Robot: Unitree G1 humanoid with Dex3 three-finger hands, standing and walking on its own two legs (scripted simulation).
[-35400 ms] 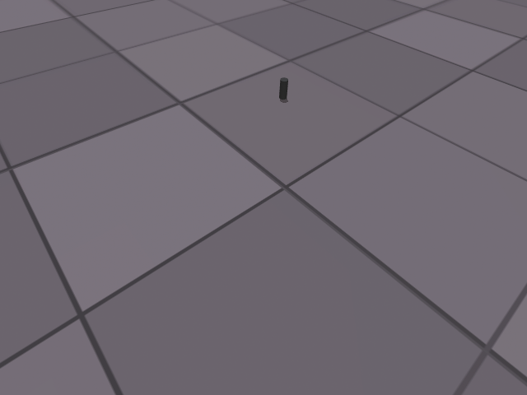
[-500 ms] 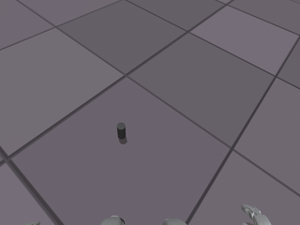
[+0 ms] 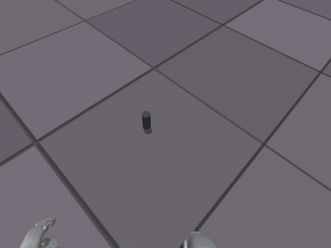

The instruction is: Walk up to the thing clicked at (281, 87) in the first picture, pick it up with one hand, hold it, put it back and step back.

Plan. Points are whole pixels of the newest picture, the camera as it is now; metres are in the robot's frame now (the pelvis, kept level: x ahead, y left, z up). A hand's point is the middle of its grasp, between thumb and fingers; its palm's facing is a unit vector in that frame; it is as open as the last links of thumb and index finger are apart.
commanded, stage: step back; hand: left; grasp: from the side
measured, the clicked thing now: (146, 120) +0.94 +0.12 -0.68
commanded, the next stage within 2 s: stand in 1.46 s
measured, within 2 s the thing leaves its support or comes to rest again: neither
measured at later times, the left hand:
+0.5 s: hand out of the picture -0.10 +0.24 -0.13, palm faces -0.02 -0.91 -0.42, open 7.4 cm
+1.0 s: hand out of the picture -0.12 +0.24 -0.13, palm faces +0.05 -0.93 -0.37, open 7.4 cm
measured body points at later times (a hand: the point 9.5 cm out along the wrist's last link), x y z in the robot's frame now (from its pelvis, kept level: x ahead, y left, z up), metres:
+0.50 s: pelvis -0.16 -0.03 +0.01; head -0.13 -0.05 +0.45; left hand -0.10 +0.29 -0.10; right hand -0.06 -0.36 -0.11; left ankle -0.14 +0.11 -0.67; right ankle -0.15 -0.16 -0.72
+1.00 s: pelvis -0.16 -0.03 +0.02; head -0.15 -0.03 +0.47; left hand -0.12 +0.28 -0.11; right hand -0.08 -0.34 -0.11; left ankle -0.14 +0.11 -0.70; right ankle -0.16 -0.15 -0.72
